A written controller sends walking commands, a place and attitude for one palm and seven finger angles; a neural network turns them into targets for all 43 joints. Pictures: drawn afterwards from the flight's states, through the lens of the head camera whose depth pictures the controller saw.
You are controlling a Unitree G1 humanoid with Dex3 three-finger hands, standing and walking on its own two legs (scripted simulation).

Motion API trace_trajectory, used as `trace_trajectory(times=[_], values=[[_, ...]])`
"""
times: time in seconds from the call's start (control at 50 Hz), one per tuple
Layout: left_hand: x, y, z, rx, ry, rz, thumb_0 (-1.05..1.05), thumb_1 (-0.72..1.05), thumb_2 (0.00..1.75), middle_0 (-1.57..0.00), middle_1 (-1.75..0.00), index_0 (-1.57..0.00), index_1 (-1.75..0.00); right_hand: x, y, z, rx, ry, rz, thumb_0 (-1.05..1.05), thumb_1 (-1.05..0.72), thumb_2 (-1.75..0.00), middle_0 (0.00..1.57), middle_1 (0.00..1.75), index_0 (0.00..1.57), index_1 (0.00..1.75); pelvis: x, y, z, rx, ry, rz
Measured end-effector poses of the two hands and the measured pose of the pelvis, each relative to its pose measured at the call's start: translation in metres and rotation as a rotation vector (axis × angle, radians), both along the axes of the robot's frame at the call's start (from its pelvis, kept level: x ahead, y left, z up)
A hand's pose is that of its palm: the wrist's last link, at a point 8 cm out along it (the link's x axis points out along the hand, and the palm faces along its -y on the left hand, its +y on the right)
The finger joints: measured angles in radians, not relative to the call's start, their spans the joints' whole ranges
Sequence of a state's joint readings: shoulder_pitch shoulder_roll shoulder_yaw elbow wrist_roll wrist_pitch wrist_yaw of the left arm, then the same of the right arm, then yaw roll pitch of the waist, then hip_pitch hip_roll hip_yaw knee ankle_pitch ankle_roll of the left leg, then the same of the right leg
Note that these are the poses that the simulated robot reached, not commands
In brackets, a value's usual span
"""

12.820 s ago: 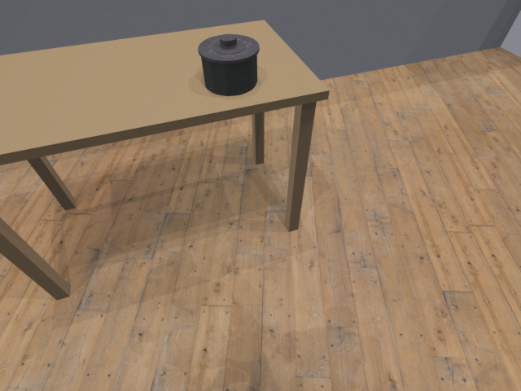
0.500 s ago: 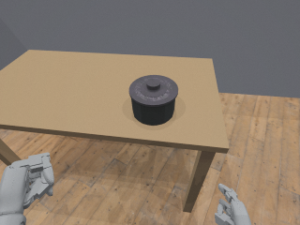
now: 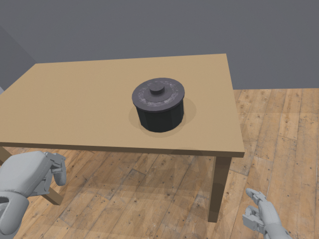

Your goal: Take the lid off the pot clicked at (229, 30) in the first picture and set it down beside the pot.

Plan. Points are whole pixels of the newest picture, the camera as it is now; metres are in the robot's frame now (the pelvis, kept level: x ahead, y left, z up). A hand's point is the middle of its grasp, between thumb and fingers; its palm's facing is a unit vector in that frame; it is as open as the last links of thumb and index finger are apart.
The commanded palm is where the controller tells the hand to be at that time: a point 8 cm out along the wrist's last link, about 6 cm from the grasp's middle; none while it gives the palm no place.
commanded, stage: reach forward and open the fingers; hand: left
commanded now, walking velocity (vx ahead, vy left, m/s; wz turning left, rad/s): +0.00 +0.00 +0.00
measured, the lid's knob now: (157, 88) +0.54 +0.08 +0.11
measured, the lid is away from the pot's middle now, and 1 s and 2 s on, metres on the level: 0.00 0.00 0.00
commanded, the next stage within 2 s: move the open hand above the knob in 0.72 s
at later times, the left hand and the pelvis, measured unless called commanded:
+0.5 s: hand (38, 155) +0.24 +0.29 +0.16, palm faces -0.07 -0.01 -1.00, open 8.7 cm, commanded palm +0.21 +0.27 +0.22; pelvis -0.04 +0.02 +0.00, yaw +1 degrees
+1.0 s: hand (59, 133) +0.29 +0.26 +0.18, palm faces -0.07 +0.02 -1.00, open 9.9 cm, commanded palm +0.26 +0.25 +0.24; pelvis -0.04 +0.03 +0.00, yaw +1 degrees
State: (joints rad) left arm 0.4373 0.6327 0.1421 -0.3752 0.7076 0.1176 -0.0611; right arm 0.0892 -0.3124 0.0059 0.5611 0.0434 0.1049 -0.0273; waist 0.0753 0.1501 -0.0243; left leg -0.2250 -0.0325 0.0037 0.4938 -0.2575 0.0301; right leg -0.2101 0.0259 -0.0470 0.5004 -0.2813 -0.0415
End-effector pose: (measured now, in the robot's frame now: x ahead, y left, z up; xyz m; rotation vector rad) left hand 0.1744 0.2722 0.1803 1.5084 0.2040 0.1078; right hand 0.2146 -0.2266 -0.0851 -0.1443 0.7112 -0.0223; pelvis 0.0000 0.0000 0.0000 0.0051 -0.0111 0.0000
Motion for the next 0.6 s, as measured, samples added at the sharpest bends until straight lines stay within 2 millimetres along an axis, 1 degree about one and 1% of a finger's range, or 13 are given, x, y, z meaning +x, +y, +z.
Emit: trace_trajectory(times=[0.08, 0.14, 0.2, 0.24, 0.28, 0.34, 0.4, 0.46, 0.52, 0.56, 0.6], values=[[0.009, -0.006, 0.000, -0.016, 0.059, -0.061, 0.01, 0.42, 1.21, -1.16, -0.98, -1.16, -0.99, 0.004, 0.004, 0.006, -0.012, -0.025, 0.015, 0.02, -0.91, -0.90, 0.20, 0.30, 0.20, 0.30, -0.001, 0.000, 0.001, -0.002, -0.014, 0.013], [0.017, -0.008, 0.010, 0.024, 0.063, -0.120, 0.01, 0.33, 1.26, -1.13, -0.88, -1.13, -0.88, 0.003, 0.008, 0.010, -0.018, -0.037, 0.028, 0.02, -0.91, -0.90, 0.20, 0.30, 0.20, 0.30, -0.003, 0.001, 0.002, -0.004, -0.025, 0.018], [0.023, -0.001, 0.019, 0.047, 0.068, -0.128, 0.00, 0.24, 1.31, -1.10, -0.77, -1.10, -0.78, -0.002, 0.011, 0.011, -0.009, -0.034, 0.035, 0.02, -0.91, -0.90, 0.20, 0.30, 0.20, 0.30, -0.008, 0.002, 0.003, -0.006, -0.031, 0.018], [0.026, 0.005, 0.021, 0.035, 0.080, -0.114, 0.00, 0.18, 1.34, -1.07, -0.70, -1.08, -0.71, -0.007, 0.013, 0.011, -0.001, -0.030, 0.038, 0.02, -0.91, -0.90, 0.20, 0.30, 0.20, 0.30, -0.011, 0.004, 0.003, -0.007, -0.031, 0.017], [0.028, 0.007, 0.020, 0.008, 0.089, -0.112, 0.00, 0.12, 1.37, -1.05, -0.63, -1.05, -0.63, -0.013, 0.015, 0.010, 0.001, -0.023, 0.040, 0.02, -0.91, -0.90, 0.20, 0.30, 0.20, 0.30, -0.016, 0.007, 0.003, -0.009, -0.032, 0.018], [0.029, 0.001, 0.019, -0.007, 0.091, -0.163, 0.00, 0.04, 1.41, -1.02, -0.52, -1.02, -0.53, -0.024, 0.018, 0.008, -0.005, -0.013, 0.043, 0.02, -0.90, -0.90, 0.20, 0.30, 0.20, 0.30, -0.022, 0.012, 0.004, -0.011, -0.035, 0.019], [0.032, -0.003, 0.025, 0.037, 0.072, -0.224, 0.00, -0.05, 1.44, -0.98, -0.42, -0.98, -0.42, -0.035, 0.022, 0.004, -0.013, 0.010, 0.040, 0.02, -0.90, -0.90, 0.20, 0.30, 0.20, 0.30, -0.027, 0.016, 0.003, -0.011, -0.040, 0.019], [0.039, 0.007, 0.034, 0.062, 0.036, -0.209, 0.00, -0.14, 1.48, -0.95, -0.31, -0.95, -0.32, -0.046, 0.028, 0.000, -0.010, 0.037, 0.039, 0.02, -0.91, -0.90, 0.20, 0.30, 0.20, 0.30, -0.032, 0.020, 0.003, -0.011, -0.046, 0.021], [0.046, 0.018, 0.039, 0.022, 0.004, -0.158, 0.00, -0.21, 1.50, -0.92, -0.23, -0.92, -0.23, -0.056, 0.033, -0.003, 0.008, 0.049, 0.038, 0.02, -0.91, -0.90, 0.20, 0.30, 0.20, 0.30, -0.037, 0.024, 0.003, -0.011, -0.049, 0.019], [0.047, 0.017, 0.037, -0.006, 0.003, -0.155, 0.00, -0.24, 1.51, -0.90, -0.18, -0.91, -0.19, -0.061, 0.036, -0.003, 0.020, 0.049, 0.036, 0.02, -0.90, -0.90, 0.20, 0.30, 0.20, 0.30, -0.039, 0.028, 0.003, -0.010, -0.049, 0.015], [0.047, 0.008, 0.035, -0.005, 0.008, -0.190, 0.00, -0.27, 1.52, -0.89, -0.15, -0.89, -0.16, -0.064, 0.040, -0.004, 0.025, 0.043, 0.035, 0.02, -0.90, -0.90, 0.20, 0.30, 0.20, 0.30, -0.040, 0.031, 0.003, -0.010, -0.051, 0.012]])
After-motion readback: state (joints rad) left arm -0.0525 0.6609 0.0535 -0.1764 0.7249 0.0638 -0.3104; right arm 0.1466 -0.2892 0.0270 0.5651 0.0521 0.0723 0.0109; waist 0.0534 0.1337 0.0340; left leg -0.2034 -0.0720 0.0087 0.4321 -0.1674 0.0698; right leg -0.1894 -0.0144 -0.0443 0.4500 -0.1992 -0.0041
